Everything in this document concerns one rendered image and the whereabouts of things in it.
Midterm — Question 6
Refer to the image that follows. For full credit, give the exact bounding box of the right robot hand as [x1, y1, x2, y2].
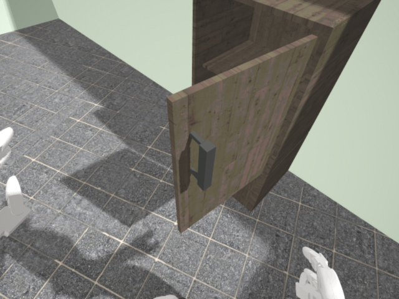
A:
[296, 247, 345, 299]

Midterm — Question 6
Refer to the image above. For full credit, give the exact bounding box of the cupboard door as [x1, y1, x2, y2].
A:
[166, 34, 318, 233]

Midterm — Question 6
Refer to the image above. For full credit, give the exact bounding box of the handle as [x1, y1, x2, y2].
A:
[190, 131, 216, 191]

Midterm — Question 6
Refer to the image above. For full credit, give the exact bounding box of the left robot hand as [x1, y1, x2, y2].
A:
[0, 127, 31, 238]

